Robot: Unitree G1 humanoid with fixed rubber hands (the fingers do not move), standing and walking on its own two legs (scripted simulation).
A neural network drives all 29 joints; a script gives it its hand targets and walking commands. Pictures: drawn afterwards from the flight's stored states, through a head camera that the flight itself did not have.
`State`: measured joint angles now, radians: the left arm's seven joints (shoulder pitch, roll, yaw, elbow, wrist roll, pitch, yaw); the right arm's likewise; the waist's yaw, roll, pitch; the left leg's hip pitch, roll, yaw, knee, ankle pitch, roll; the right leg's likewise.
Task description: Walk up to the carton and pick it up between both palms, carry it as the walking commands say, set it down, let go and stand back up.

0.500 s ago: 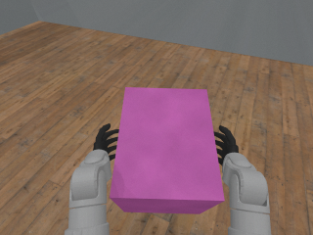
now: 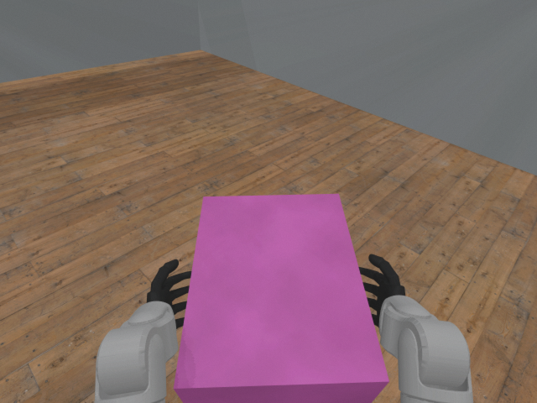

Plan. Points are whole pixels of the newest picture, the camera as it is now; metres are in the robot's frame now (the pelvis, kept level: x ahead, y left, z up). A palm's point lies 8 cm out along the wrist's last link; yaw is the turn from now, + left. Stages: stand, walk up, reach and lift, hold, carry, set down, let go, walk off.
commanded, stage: carry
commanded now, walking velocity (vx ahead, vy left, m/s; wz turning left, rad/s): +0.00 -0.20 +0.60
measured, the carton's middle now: (274, 309) +0.27 +0.01 +0.04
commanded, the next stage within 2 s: none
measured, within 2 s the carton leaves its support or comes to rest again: neither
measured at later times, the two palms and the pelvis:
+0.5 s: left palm (223, 346) +0.17 +0.08 +0.11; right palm (463, 329) +0.21 -0.23 +0.11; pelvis -0.04 -0.10 +0.01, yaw +15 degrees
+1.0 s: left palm out of the picture +0.03 +0.05 +0.09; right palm (457, 341) +0.20 -0.21 +0.11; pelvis -0.09 -0.22 +0.01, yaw +34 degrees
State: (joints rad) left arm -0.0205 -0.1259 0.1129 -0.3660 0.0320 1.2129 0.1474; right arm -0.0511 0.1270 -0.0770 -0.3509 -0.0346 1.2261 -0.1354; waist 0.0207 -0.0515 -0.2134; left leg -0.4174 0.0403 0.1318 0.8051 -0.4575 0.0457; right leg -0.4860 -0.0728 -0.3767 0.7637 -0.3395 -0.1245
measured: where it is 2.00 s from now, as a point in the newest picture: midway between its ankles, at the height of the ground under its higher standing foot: outside the picture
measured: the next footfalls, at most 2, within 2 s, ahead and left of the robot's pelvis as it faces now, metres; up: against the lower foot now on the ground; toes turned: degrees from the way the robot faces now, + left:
right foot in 0.34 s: +0.05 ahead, -0.24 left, +0.00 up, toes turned +14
left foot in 0.54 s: +0.01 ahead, +0.01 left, +0.00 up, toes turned +23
